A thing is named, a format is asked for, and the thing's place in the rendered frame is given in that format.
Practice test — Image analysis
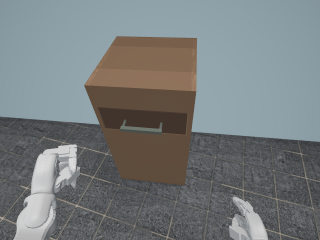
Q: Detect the drawer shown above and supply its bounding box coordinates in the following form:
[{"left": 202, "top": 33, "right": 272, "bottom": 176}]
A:
[{"left": 98, "top": 107, "right": 188, "bottom": 135}]

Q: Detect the left robot forearm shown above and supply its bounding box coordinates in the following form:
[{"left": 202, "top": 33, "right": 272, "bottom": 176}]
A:
[{"left": 13, "top": 192, "right": 58, "bottom": 240}]

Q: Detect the handle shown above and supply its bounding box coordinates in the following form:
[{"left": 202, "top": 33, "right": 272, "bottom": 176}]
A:
[{"left": 120, "top": 119, "right": 163, "bottom": 135}]

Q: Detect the cabinet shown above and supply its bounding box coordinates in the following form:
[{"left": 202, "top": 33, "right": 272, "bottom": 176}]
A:
[{"left": 84, "top": 36, "right": 197, "bottom": 186}]

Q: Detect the robot left hand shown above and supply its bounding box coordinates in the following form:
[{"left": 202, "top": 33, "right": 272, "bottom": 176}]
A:
[{"left": 30, "top": 144, "right": 80, "bottom": 195}]

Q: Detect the robot right hand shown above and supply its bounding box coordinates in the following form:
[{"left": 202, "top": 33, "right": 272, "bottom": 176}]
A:
[{"left": 229, "top": 197, "right": 269, "bottom": 240}]

